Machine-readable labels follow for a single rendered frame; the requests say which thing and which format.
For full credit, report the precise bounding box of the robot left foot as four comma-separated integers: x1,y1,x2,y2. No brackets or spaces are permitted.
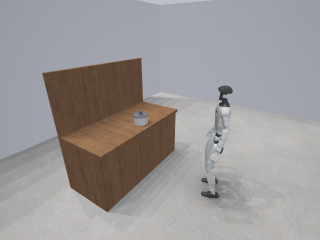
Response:
201,191,219,198

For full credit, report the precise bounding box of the robot right hand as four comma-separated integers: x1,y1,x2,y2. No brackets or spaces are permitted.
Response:
206,129,216,139

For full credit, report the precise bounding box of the lid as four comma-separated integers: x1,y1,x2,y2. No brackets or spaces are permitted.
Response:
133,112,149,119

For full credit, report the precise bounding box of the pot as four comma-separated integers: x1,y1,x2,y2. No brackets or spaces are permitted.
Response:
133,116,148,126

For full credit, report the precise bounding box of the robot left thigh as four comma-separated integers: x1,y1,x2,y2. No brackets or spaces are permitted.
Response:
205,141,224,174

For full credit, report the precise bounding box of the table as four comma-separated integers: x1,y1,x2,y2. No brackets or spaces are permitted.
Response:
42,58,178,212

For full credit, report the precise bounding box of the robot left forearm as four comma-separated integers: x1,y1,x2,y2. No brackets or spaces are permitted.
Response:
214,130,229,155

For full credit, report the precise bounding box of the robot left upper arm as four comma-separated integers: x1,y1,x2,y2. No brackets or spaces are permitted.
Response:
220,108,230,135

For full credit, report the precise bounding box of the robot left hand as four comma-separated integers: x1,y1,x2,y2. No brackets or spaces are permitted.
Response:
206,153,219,169

